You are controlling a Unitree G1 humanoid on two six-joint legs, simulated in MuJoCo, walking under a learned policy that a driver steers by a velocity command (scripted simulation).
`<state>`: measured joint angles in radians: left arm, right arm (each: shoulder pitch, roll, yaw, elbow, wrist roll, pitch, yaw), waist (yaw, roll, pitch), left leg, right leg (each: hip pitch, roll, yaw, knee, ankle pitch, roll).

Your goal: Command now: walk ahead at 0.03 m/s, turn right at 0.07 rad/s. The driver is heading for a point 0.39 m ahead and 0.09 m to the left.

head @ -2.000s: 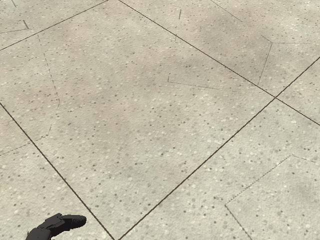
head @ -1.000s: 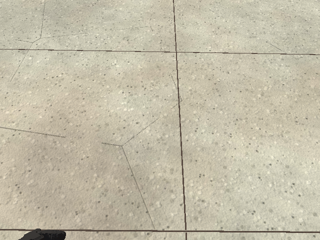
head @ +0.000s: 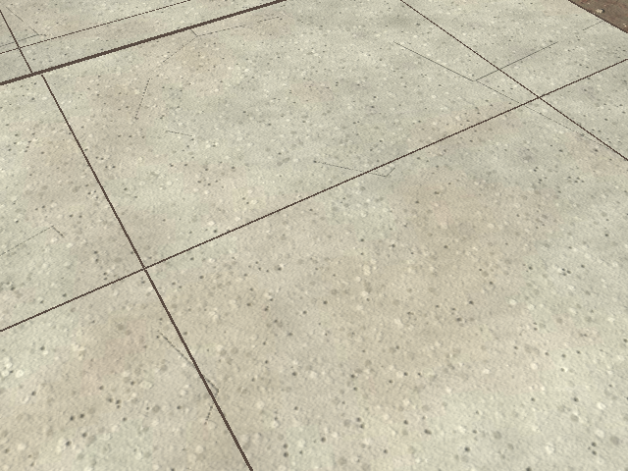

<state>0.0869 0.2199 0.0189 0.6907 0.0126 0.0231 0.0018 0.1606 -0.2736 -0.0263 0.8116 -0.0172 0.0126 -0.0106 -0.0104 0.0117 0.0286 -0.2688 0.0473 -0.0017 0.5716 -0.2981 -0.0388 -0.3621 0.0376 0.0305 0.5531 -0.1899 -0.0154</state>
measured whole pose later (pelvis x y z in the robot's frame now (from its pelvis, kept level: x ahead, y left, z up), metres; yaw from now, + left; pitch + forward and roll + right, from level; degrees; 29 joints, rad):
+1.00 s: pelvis +0.05 +0.03 +0.01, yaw +0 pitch -1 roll +0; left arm 0.19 0.23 0.06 1.11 -0.02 0.00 0.03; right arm 0.31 -0.24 -0.04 1.04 0.01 -0.03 -0.03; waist -0.02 0.02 -0.01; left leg -0.11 0.00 0.02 0.44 -0.33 0.04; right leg -0.34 -0.01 0.00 0.76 -0.40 -0.01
